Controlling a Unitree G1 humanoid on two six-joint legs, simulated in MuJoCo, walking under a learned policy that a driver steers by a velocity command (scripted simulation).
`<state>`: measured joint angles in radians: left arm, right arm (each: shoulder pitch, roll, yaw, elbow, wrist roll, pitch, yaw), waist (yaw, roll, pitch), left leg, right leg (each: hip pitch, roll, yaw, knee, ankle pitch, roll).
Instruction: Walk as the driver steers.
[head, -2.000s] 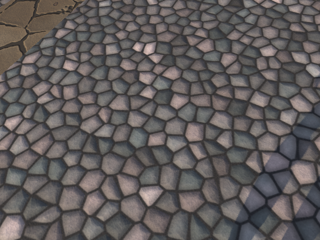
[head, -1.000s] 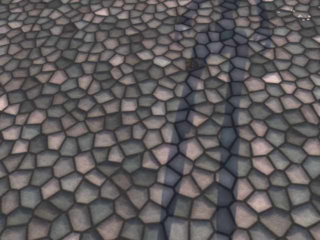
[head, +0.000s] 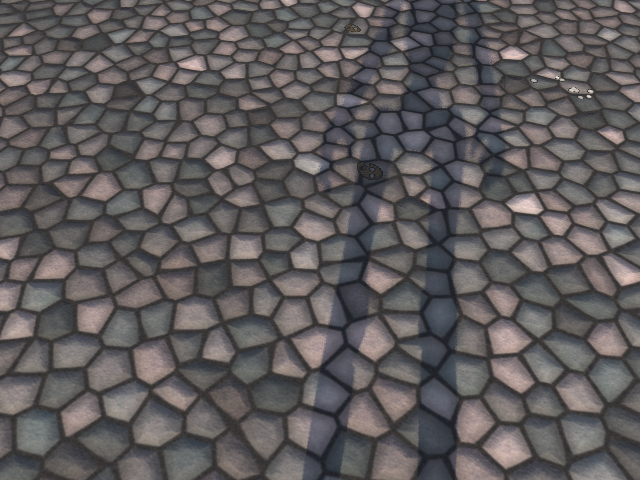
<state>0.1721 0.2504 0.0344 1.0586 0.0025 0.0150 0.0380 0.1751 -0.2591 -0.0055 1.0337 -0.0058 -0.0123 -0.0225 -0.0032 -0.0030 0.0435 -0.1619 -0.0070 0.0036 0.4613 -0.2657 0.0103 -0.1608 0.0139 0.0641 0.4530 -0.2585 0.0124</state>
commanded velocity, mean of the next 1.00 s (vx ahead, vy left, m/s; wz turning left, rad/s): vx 0.29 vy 0.00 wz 0.00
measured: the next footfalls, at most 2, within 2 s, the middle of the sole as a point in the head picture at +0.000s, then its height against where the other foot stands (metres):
left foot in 0.90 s outside the picture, level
right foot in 1.44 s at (391, 379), level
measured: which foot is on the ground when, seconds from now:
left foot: down 0.00-0.46, up 0.48-0.88, down 0.90-1.00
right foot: down 0.00-0.90, up 0.92-1.00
